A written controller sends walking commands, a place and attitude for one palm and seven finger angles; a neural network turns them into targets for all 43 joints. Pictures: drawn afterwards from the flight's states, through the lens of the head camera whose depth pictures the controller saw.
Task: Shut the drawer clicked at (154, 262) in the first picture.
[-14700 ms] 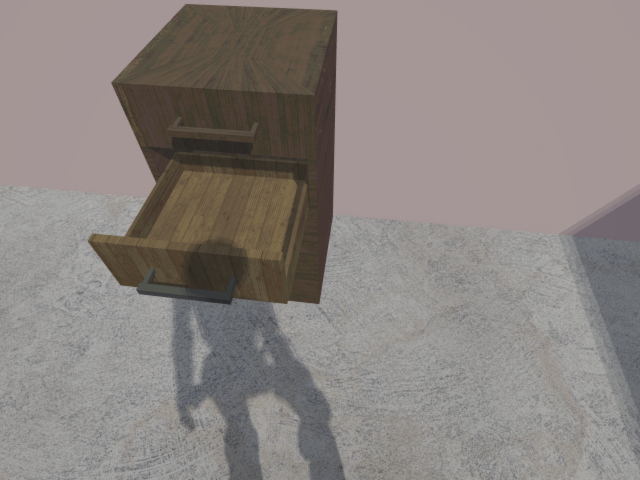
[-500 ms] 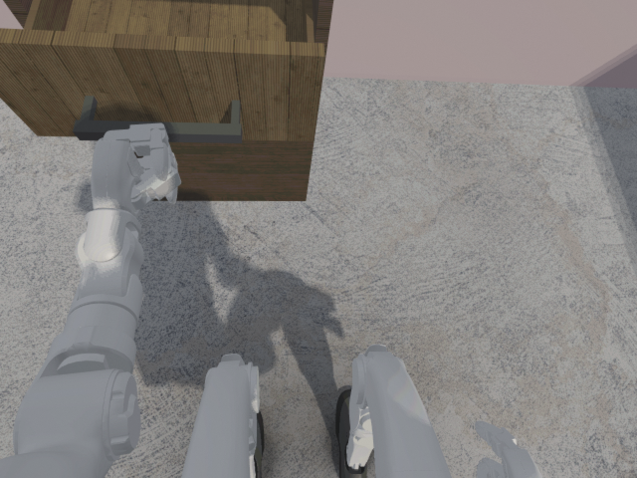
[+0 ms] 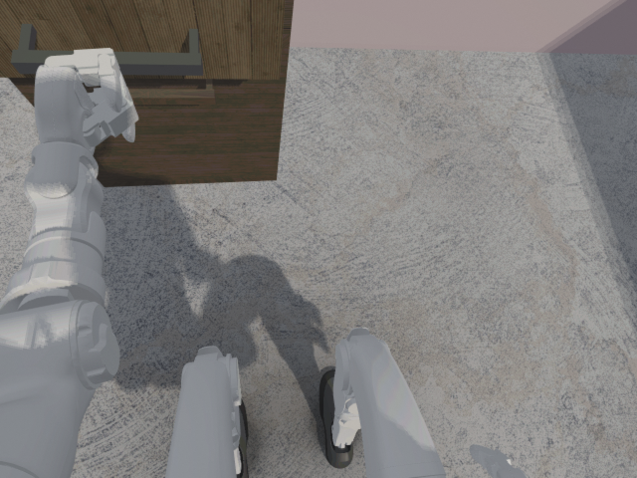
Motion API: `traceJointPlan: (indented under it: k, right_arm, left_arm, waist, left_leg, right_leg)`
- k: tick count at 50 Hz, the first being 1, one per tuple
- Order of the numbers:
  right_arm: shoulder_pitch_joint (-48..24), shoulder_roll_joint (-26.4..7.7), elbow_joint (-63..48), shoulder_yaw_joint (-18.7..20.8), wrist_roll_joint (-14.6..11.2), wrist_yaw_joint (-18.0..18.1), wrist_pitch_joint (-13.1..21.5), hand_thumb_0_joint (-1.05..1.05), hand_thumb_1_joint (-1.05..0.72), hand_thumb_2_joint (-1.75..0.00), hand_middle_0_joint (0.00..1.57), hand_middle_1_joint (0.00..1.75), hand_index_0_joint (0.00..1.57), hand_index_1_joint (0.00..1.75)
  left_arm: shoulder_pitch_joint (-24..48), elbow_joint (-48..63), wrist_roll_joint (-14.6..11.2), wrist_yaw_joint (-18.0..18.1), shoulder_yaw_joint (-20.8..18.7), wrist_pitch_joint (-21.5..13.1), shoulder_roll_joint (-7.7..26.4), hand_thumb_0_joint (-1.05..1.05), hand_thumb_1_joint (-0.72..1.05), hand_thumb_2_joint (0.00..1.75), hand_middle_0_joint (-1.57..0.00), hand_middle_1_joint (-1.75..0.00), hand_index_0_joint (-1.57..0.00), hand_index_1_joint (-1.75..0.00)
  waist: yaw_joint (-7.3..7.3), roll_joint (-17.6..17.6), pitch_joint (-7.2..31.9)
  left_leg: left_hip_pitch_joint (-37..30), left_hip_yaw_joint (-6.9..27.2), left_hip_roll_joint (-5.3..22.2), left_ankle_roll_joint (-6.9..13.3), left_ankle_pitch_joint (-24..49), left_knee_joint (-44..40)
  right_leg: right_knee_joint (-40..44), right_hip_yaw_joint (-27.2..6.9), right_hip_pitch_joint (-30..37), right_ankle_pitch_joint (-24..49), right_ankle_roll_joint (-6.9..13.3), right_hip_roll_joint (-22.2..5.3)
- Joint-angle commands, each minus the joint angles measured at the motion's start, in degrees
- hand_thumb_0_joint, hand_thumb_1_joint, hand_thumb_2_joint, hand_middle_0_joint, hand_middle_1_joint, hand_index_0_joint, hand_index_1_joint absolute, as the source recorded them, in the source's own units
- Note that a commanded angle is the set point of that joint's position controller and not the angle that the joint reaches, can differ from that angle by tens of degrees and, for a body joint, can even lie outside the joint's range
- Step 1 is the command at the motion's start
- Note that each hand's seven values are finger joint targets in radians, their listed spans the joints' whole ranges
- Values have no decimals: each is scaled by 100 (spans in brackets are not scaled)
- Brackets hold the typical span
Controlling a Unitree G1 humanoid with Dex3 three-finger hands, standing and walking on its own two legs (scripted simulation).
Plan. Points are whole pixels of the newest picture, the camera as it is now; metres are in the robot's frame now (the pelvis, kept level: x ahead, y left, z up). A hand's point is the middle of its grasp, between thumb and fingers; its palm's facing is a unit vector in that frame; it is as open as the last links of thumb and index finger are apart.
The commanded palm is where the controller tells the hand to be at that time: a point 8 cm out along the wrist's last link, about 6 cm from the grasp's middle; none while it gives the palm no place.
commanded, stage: push the drawer shut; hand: left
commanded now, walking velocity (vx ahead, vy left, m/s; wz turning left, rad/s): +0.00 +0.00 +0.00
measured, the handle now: (113, 49) +0.61 +0.20 +0.03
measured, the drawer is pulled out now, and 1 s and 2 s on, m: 0.09 0.00 0.00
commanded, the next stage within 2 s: pull the fist back off the drawer in 0.94 s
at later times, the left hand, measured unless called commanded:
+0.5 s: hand (129, 63) +0.59 +0.18 +0.02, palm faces +0.04 -1.00 -0.05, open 3.4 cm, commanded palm +0.59 +0.19 +0.03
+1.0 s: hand (120, 36) +0.63 +0.19 +0.02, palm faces +0.04 -1.00 -0.06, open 3.3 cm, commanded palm +0.66 +0.17 +0.03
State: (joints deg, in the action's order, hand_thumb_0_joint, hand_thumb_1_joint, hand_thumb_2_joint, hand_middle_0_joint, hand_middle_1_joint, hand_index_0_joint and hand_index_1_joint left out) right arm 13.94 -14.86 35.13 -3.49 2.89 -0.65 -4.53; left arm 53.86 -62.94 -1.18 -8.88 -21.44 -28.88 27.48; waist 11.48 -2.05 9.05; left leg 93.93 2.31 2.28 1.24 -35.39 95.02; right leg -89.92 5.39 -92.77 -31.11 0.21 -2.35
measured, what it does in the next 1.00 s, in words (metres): stands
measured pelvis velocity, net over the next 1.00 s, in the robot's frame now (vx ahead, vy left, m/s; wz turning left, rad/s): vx -0.01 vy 0.00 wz -0.05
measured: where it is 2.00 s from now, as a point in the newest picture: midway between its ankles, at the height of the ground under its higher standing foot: (286, 448)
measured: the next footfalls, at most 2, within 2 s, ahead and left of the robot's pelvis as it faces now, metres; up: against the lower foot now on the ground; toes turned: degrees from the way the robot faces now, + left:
none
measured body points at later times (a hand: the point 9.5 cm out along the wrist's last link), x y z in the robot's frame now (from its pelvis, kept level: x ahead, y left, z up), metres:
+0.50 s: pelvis +0.00 +0.00 -0.01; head +0.22 +0.05 +0.38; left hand +0.58 +0.23 +0.03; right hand +0.01 -0.26 -0.11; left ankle +0.05 +0.11 -0.53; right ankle +0.08 -0.13 -0.53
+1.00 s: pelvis -0.01 +0.00 -0.03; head +0.24 +0.06 +0.34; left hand +0.62 +0.24 +0.03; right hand -0.04 -0.25 -0.11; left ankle +0.05 +0.11 -0.53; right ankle +0.08 -0.13 -0.53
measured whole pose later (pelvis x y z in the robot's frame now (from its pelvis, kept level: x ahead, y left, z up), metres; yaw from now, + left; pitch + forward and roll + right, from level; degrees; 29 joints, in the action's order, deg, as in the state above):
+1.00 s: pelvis -0.01 +0.00 -0.03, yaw -3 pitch +39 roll -9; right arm 18.4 -14.0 34.5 -7.8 4.7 -2.2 -5.9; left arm 78.4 -72.7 7.3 -9.4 -22.8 -18.4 45.0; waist 19.8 -2.1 5.9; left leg 104.3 4.9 2.6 1.5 -34.9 99.8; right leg -92.3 7.5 -101.4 -29.8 0.1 -1.7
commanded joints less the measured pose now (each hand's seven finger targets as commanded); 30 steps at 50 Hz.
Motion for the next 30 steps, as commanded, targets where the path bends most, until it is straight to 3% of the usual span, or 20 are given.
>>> traceJointPlan:
  k: [1,3,5,7,10,14,15,16,18,19,22,24,25,27,29,30]
  right_arm:
    - [1002,-1152,-249,353,43,56,12,0,-90,-90,20,30,20,30]
    - [1056,-1176,-212,349,53,50,-12,0,-90,-90,20,30,20,30]
    - [1122,-1171,-201,344,70,42,-9,0,-90,-90,20,30,20,30]
    - [1182,-1209,-190,339,86,33,-31,0,-90,-90,20,30,20,30]
    - [1249,-1191,-161,323,104,13,-50,0,-90,-90,20,30,20,30]
    - [1344,-1220,-123,317,128,-12,-92,0,-90,-90,20,30,20,30]
    - [1363,-1202,-129,298,133,-17,-93,0,-90,-90,20,30,20,30]
    - [1383,-1228,-124,297,141,-19,-106,0,-90,-90,20,30,20,30]
    - [1401,-1213,-100,283,140,-33,-111,0,-90,-90,20,30,20,30]
    - [1427,-1216,-110,271,151,-32,-116,0,-90,-90,20,30,20,30]
    - [1461,-1223,-110,249,162,-45,-136,0,-90,-90,20,30,20,30]
    - [1504,-1214,-104,235,170,-57,-149,0,-90,-90,20,30,20,30]
    - [1519,-1197,-120,225,171,-61,-142,0,-90,-90,20,30,20,30]
    - [1548,-1239,-94,209,171,-66,-164,0,-90,-90,20,30,20,30]
    - [1576,-1227,-87,204,180,-69,-163,0,-90,-90,20,30,20,30]
    - [1618,-1215,-84,199,188,-78,-154,0,-90,-90,20,30,20,30]
  left_arm:
    - [3156,1348,-56,99,-185,-344,1448,0,90,90,-140,-160,-140,-160]
    - [3261,1196,-37,112,-177,-284,1456,0,90,90,-140,-160,-140,-160]
    - [3504,1207,-22,132,-89,-245,1363,0,90,90,-140,-160,-140,-160]
    - [3557,1229,23,143,-276,-226,1655,0,90,90,-140,-160,-140,-160]
    - [3776,1178,79,150,-131,-152,1547,0,90,90,-140,-160,-140,-160]
    - [3976,1154,163,202,-196,-68,1705,0,90,90,-140,-160,-140,-160]
    - [4064,1190,173,200,-192,-58,1744,0,90,90,-140,-160,-140,-160]
    - [4120,1220,209,213,-270,-60,1869,0,90,90,-140,-160,-140,-160]
    - [4237,1064,228,227,-134,20,1719,0,90,90,-140,-160,-140,-160]
    - [4300,1120,249,242,-283,18,1948,0,90,90,-140,-160,-140,-160]
    - [4463,1133,323,240,-284,41,2057,0,90,90,-140,-160,-140,-160]
    - [4504,1010,357,242,-273,96,2071,0,90,90,-140,-160,-140,-160]
    - [4592,1086,360,238,-293,84,2123,0,90,90,-140,-160,-140,-160]
    - [4643,956,412,236,-364,133,2286,0,90,90,-140,-160,-140,-160]
    - [4883,1023,441,232,-231,157,2216,0,90,90,-140,-160,-140,-160]
    - [4923,1019,473,232,-229,155,2240,0,90,90,-140,-160,-140,-160]
  waist:
    - [281,-1217,3645]
    - [357,-1114,3489]
    - [467,-1231,3478]
    - [393,-1316,3705]
    - [511,-1388,3691]
    - [562,-1444,3758]
    - [562,-1603,3750]
    - [546,-1569,3829]
    - [678,-1438,3656]
    - [629,-1513,3693]
    - [657,-1741,3785]
    - [721,-1561,3751]
    - [718,-1743,3797]
    - [748,-1747,3731]
    - [849,-1714,3760]
    - [828,-1977,3751]
  left_leg:
    - [-2559,355,-150,50,1295,-1163]
    - [-2575,406,-135,45,1258,-1156]
    - [-2660,451,-122,58,1314,-1144]
    - [-2696,458,-123,36,1394,-1108]
    - [-2773,494,-115,44,1514,-1076]
    - [-2819,519,-90,36,1569,-1031]
    - [-2865,523,-96,32,1654,-1035]
    - [-2892,550,-82,22,1652,-1036]
    - [-2742,542,-78,58,1555,-1002]
    - [-2674,511,-82,58,1549,-989]
    - [-2799,548,-74,39,1672,-967]
    - [-2652,523,-70,71,1668,-916]
    - [-2717,514,-70,70,1746,-909]
    - [-2663,540,-62,60,1677,-903]
    - [-2616,537,-58,92,1679,-846]
    - [-2799,580,-54,56,1768,-893]
  right_leg:
    - [1031,-238,1637,605,122,315]
    - [1019,-200,1476,581,118,323]
    - [991,-170,1306,617,112,315]
    - [960,-170,1392,659,118,320]
    - [945,-152,1277,723,124,323]
    - [935,-131,1209,763,119,332]
    - [927,-137,1192,804,131,332]
    - [906,-119,1207,790,129,336]
    - [950,-125,1148,759,111,350]
    - [947,-134,1246,765,114,348]
    - [900,-117,1133,810,133,346]
    - [917,-122,1223,830,119,369]
    - [906,-132,1215,883,131,361]
    - [902,-116,1140,836,129,373]
    - [897,-123,1135,851,117,381]
    - [865,-91,1014,881,141,371]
